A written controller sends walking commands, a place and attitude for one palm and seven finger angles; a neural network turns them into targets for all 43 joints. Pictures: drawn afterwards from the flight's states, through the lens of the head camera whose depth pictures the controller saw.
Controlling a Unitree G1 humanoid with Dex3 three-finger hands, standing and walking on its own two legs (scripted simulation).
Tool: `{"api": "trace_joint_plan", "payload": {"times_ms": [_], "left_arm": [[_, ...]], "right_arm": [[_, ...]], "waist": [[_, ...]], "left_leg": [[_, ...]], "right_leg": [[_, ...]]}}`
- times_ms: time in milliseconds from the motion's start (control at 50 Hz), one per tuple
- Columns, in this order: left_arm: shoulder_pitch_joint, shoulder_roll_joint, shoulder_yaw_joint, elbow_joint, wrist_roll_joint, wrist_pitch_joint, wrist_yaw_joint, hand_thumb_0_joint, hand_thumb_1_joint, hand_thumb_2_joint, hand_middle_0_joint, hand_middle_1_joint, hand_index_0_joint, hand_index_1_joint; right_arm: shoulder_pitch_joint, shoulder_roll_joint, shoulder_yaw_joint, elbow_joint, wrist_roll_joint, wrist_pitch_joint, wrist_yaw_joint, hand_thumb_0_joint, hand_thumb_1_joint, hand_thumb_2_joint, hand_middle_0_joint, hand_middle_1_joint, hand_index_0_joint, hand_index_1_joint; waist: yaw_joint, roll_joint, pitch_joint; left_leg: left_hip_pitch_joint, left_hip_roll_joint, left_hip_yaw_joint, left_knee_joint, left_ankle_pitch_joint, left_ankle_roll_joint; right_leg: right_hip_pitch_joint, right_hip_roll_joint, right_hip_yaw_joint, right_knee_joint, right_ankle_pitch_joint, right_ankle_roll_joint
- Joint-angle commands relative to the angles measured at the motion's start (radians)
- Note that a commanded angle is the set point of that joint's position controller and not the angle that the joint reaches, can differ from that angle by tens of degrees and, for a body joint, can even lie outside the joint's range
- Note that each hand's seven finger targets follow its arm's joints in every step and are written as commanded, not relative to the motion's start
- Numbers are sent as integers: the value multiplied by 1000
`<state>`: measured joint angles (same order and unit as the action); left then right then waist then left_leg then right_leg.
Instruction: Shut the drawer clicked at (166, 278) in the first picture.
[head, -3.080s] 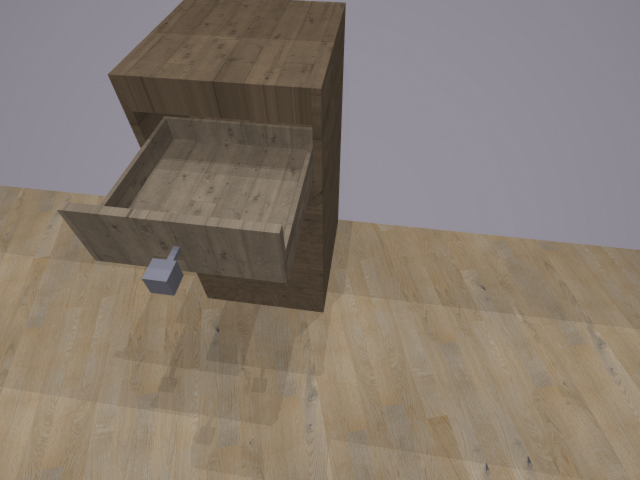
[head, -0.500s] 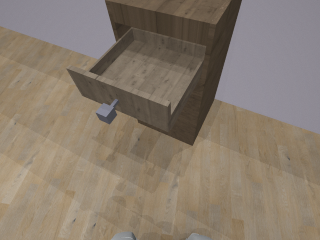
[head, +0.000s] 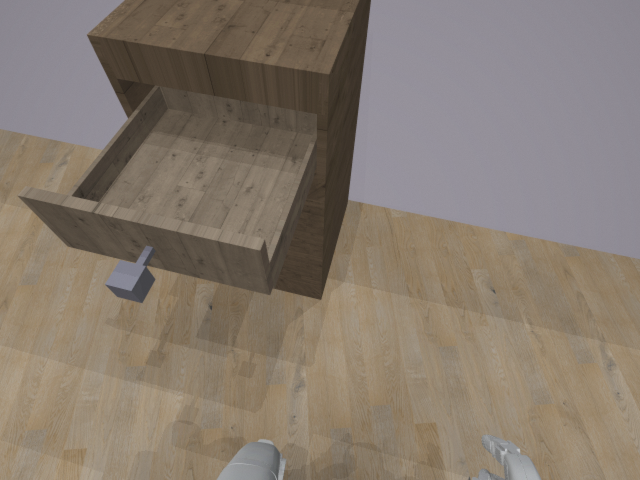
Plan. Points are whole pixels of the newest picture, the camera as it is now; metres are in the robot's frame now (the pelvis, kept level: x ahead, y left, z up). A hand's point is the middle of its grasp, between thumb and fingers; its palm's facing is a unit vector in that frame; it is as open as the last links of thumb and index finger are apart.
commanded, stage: turn to face it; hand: left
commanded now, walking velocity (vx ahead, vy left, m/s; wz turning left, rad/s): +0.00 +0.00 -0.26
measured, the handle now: (138, 270) +0.38 +0.33 -0.07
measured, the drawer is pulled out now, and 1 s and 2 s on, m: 0.30 0.30 0.30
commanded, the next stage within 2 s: come to a stop and stand still in 0.16 s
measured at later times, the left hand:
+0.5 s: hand (206, 432) +0.18 +0.19 -0.17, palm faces -0.19 -0.95 -0.24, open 7.4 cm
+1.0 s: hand out of the picture +0.08 +0.15 -0.18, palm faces -0.10 -0.97 -0.21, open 7.3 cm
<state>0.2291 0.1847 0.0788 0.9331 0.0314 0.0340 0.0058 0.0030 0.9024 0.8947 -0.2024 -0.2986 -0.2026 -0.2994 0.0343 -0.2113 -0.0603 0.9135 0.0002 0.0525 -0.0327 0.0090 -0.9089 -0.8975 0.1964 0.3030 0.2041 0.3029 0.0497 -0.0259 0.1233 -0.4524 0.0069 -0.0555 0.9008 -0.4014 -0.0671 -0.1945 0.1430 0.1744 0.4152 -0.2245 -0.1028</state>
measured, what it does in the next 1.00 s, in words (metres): steps on the spot: left foot, then right foot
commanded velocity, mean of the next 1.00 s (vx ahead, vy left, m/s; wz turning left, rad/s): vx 0.00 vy -0.01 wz -0.06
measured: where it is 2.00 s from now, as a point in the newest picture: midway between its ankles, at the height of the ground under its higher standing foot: outside the picture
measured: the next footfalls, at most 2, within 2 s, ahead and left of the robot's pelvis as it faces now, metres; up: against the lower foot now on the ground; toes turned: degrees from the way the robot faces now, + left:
left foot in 0.12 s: +0.10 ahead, +0.11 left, +0.00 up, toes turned -5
right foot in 0.50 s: +0.03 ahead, -0.12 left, +0.00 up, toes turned -11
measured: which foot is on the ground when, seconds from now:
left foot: up 0.00-0.10, down 0.12-1.00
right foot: down 0.00-0.12, up 0.14-0.48, down 0.50-1.00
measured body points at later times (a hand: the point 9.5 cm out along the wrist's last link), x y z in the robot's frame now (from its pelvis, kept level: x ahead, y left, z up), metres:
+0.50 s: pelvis +0.03 +0.01 -0.01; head +0.10 -0.01 +0.44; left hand +0.19 +0.24 -0.15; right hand -0.03 -0.23 -0.16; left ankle +0.01 +0.15 -0.74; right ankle -0.01 -0.11 -0.74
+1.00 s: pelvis +0.05 -0.03 +0.00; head +0.07 -0.03 +0.45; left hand +0.09 +0.20 -0.16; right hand +0.04 -0.25 -0.16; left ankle +0.06 +0.11 -0.74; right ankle -0.01 -0.11 -0.74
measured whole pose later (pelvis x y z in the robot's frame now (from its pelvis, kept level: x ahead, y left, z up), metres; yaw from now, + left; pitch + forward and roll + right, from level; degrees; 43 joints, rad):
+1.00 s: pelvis +0.05 -0.03 +0.00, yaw -8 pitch -1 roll +0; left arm 0.25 0.17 0.03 1.12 0.01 0.01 0.02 0.00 0.92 0.90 -0.20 -0.30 -0.20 -0.30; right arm 0.22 -0.16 -0.02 1.09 -0.01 0.01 -0.04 0.02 -0.94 -0.90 0.20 0.30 0.21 0.30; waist 0.01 0.00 0.06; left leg -0.17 0.05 0.05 0.43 -0.24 -0.03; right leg -0.12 0.01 -0.06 0.42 -0.30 -0.03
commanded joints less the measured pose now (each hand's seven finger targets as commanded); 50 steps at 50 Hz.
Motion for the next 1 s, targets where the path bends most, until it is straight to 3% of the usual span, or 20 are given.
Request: {"api": "trace_joint_plan", "payload": {"times_ms": [0, 60, 80, 100, 120, 140, 160, 220, 380, 440, 460, 480, 500, 600, 680, 720, 740, 760, 780, 980], "left_arm": [[41, 206, 55, -62, 2, -23, 22, 0, 900, 900, -200, -300, -200, -300], [-23, 194, 48, -75, -16, -24, 21, 0, 900, 900, -200, -300, -200, -300], [-4, 152, 41, -82, -26, -26, 19, 0, 900, 900, -200, -300, -200, -300], [26, 116, 27, -86, -28, -27, 11, 0, 900, 900, -200, -300, -200, -300], [-1, 142, 31, -80, -17, -19, 11, 0, 900, 900, -200, -300, -200, -300], [8, 134, 33, -92, -13, -16, 6, 0, 900, 900, -200, -300, -200, -300], [-20, 130, 38, -68, -2, -10, 0, 0, 900, 900, -200, -300, -200, -300], [-25, 117, 27, -56, -9, -1, -8, 0, 900, 900, -200, -300, -200, -300], [-121, 76, -6, -66, -12, 1, -16, 0, 900, 900, -200, -300, -200, -300], [-14, 98, -2, -24, -14, -17, -13, 0, 900, 900, -200, -300, -200, -300], [38, 155, 6, -2, -10, -29, -6, 0, 900, 900, -200, -300, -200, -300], [85, 242, 25, 23, -2, -35, 7, 0, 900, 900, -200, -300, -200, -300], [86, 248, 14, 26, -9, -36, 10, 0, 900, 900, -200, -300, -200, -300], [-40, 159, -1, 27, -8, -32, 31, 0, 900, 900, -200, -300, -200, -300], [-72, 126, -11, 44, -23, -30, 26, 0, 900, 900, -200, -300, -200, -300], [-27, 53, -18, 46, -33, -20, 21, 0, 900, 900, -200, -300, -200, -300], [-14, 49, -20, 56, -32, -16, 23, 0, 900, 900, -200, -300, -200, -300], [3, 45, -22, 67, -25, -16, 24, 0, 900, 900, -200, -300, -200, -300], [-14, 57, -17, 83, -19, -14, 20, 0, 900, 900, -200, -300, -200, -300], [44, 69, -39, 151, -24, -50, 24, 0, 900, 900, -200, -300, -200, -300]], "right_arm": [[26, -77, -13, -83, 3, -42, -12, 0, -900, -900, 200, 300, 200, 300], [175, -99, -13, -36, 4, -58, -19, 0, -900, -900, 200, 300, 200, 300], [215, -161, -21, -32, -9, -70, -22, 0, -900, -900, 200, 300, 200, 300], [214, -228, -32, -47, -14, -66, -22, 0, -900, -900, 200, 300, 200, 300], [221, -209, -21, -50, -27, -53, -29, 0, -900, -900, 200, 300, 200, 300], [193, -188, -10, -73, -35, -50, -34, 0, -900, -900, 200, 300, 200, 300], [196, -156, 0, -53, -38, -56, -37, 0, -900, -900, 200, 300, 200, 300], [220, -142, 7, -44, -33, -58, -37, 0, -900, -900, 200, 300, 200, 300], [310, -177, -16, 36, -36, -47, -23, 0, -900, -900, 200, 300, 200, 300], [303, -167, -19, 55, -22, -47, -19, 0, -900, -900, 200, 300, 200, 300], [317, -131, -17, 57, -10, -47, -12, 0, -900, -900, 200, 300, 200, 300], [298, -62, 0, 32, -1, -47, -5, 0, -900, -900, 200, 300, 200, 300], [263, -72, 1, 21, -3, -32, -10, 0, -900, -900, 200, 300, 200, 300], [293, -16, 9, 91, -5, -27, -5, 0, -900, -900, 200, 300, 200, 300], [358, 6, 19, 153, -15, -33, -4, 0, -900, -900, 200, 300, 200, 300], [360, -65, 12, 154, -29, -55, -9, 0, -900, -900, 200, 300, 200, 300], [321, -89, 12, 146, -31, -53, -13, 0, -900, -900, 200, 300, 200, 300], [271, -88, 13, 137, -29, -46, -12, 0, -900, -900, 200, 300, 200, 300], [249, -62, 16, 140, -25, -49, -9, 0, -900, -900, 200, 300, 200, 300], [288, -39, 25, 172, -13, -55, -15, 0, -900, -900, 200, 300, 200, 300]], "waist": [[-23, -79, -184], [-91, -21, -223], [-98, 126, -251], [-73, 347, -225], [-82, 219, -172], [-57, 152, -125], [-54, 195, -112], [-52, 182, -163], [-97, 227, -150], [-44, 194, -191], [-29, 62, -232], [-13, -197, -250], [5, -212, -263], [-53, -157, -147], [-95, -58, -80], [-67, 197, -80], [-51, 194, -70], [-36, 113, -38], [-41, 163, -10], [-72, -16, -125]], "left_leg": [[36, -6, -1, -172, -11, 19], [330, 17, -2, -491, 225, 39], [476, 191, -177, -584, 378, 104], [518, 429, -396, -599, 668, 222], [419, 476, -385, -577, 745, 299], [327, 446, -313, -585, 694, 308], [347, 356, -249, -572, 834, 266], [429, 277, -70, -515, 952, 215], [405, 286, -32, -498, 876, 200], [334, 232, 7, -401, 738, 132], [228, 175, 54, -317, 532, 78], [25, 56, 151, -188, 31, 23], [53, 52, 87, -56, -227, 25], [82, 61, 81, -91, -115, 27], [301, 50, 97, -437, 194, 28], [286, 201, -94, -550, 409, 106], [200, 253, -132, -577, 364, 148], [142, 220, -86, -579, 189, 135], [146, 167, -61, -587, 170, 108], [375, 122, 54, -515, 418, 71]], "right_leg": [[158, -322, 292, 8, 634, -107], [23, -247, 221, 105, 530, -17], [-134, -124, 119, 220, 266, 44], [-293, -35, -41, 435, -360, 105], [-289, -79, -46, 584, -412, 121], [-277, -108, -64, 655, -365, 134], [-315, -101, -75, 701, -325, 139], [-328, -124, -114, 716, -252, 144], [-176, -128, -225, 325, -206, 120], [53, -137, -225, 1, 60, 101], [215, -222, -138, -65, 289, 85], [337, -445, 82, -43, 621, 4], [250, -538, 88, -40, 734, -85], [160, -389, -94, -12, 736, -78], [-26, -329, -120, 5, 348, -11], [-57, -210, -176, 59, 45, 81], [16, -191, -200, 48, -52, 94], [46, -191, -177, -16, -75, 87], [34, -208, -160, -28, -19, 78], [38, -258, -133, -78, 282, 70]]}}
